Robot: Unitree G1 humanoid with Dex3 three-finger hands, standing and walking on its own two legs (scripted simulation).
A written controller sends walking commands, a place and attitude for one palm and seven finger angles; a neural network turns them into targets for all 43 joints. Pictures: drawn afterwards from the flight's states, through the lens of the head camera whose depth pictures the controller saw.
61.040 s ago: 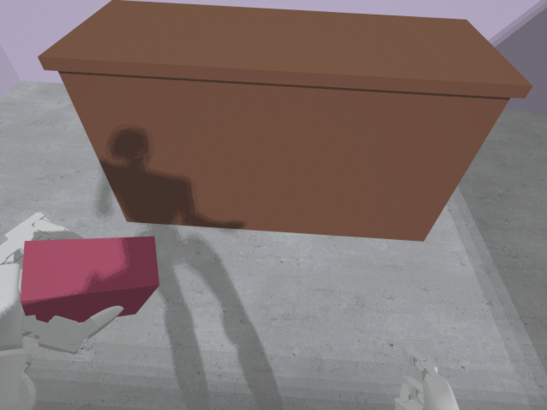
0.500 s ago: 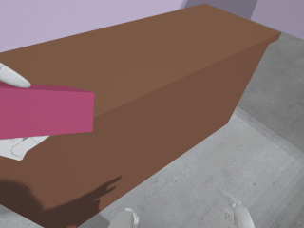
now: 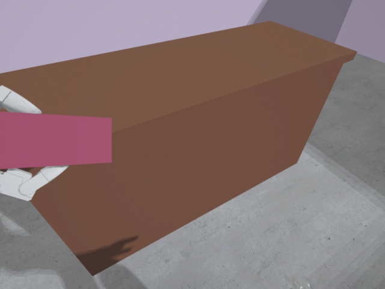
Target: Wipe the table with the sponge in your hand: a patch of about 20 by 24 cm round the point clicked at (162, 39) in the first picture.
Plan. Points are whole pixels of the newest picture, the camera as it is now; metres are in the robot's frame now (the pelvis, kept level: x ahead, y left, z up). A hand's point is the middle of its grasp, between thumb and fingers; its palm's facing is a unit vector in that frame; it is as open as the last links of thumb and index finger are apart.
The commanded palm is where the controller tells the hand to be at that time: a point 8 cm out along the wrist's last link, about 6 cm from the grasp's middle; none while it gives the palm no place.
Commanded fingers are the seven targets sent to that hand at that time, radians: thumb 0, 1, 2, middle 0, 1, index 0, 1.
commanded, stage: stop stepping back and stand still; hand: left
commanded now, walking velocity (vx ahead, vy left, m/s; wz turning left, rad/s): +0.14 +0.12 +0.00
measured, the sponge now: (65, 138) +0.24 +0.19 +0.27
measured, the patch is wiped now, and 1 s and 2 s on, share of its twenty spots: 0.90 0.90 0.90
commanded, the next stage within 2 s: stand and wait in 1.06 s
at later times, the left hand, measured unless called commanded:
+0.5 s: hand (29, 147) +0.19 +0.19 +0.30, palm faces +0.53 -0.74 -0.40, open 9.7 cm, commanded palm +0.14 +0.26 +0.31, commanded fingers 0.00 0.10 1.30 -1.20 -1.60 -1.20 -1.60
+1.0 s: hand out of the picture +0.21 +0.26 +0.30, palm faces +0.56 -0.78 -0.30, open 9.7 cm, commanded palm +0.15 +0.30 +0.31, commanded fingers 0.00 0.10 1.30 -1.20 -1.60 -1.20 -1.60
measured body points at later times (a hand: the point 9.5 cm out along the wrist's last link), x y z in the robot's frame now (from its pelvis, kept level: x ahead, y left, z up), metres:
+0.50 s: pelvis +0.00 -0.03 +0.01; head +0.00 -0.04 +0.46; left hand +0.16 +0.23 +0.32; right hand +0.16 -0.27 -0.08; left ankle +0.00 +0.12 -0.72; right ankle +0.04 -0.10 -0.72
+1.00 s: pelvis +0.00 +0.01 +0.02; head +0.00 +0.01 +0.47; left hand +0.18 +0.30 +0.31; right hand +0.19 -0.19 -0.06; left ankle +0.00 +0.12 -0.72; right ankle +0.04 -0.10 -0.72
